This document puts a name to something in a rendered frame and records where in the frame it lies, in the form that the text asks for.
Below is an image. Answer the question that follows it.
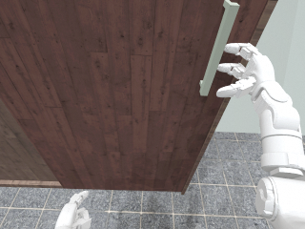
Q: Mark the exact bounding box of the right robot hand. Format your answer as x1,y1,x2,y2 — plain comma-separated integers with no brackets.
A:
216,43,275,98

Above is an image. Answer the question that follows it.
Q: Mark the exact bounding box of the right robot upper arm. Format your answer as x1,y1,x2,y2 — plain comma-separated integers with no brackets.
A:
254,177,305,229

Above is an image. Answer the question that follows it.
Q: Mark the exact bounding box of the wardrobe door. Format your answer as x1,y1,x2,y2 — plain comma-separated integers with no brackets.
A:
0,98,58,181
0,0,269,192

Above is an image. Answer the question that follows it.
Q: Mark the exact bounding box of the handle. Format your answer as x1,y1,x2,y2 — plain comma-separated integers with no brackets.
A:
199,0,240,96

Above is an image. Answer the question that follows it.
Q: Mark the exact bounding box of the robot right forearm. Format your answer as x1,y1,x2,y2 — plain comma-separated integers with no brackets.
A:
251,81,305,181

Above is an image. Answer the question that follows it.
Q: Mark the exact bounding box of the left robot hand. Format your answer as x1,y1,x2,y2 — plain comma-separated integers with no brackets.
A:
54,190,92,229

